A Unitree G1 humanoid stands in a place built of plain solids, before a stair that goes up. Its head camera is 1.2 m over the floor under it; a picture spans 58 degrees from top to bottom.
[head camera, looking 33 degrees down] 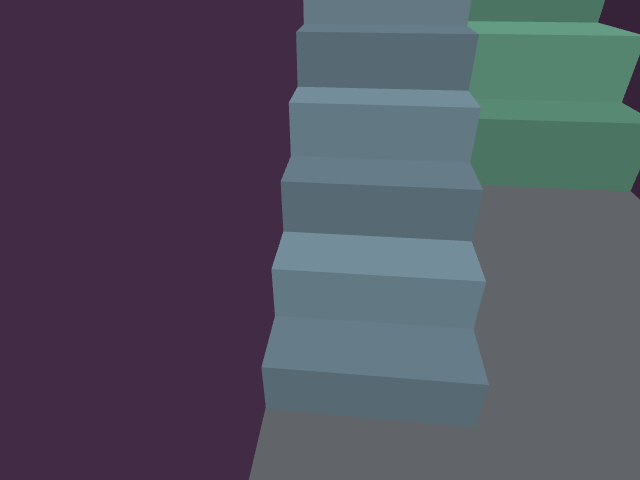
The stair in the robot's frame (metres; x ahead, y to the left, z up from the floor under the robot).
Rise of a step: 0.20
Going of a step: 0.22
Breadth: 0.65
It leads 6 degrees to the right of straight ahead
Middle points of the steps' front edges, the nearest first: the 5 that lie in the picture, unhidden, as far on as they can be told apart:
0.83 -0.15 0.20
1.05 -0.17 0.39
1.27 -0.19 0.59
1.49 -0.22 0.78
1.71 -0.24 0.98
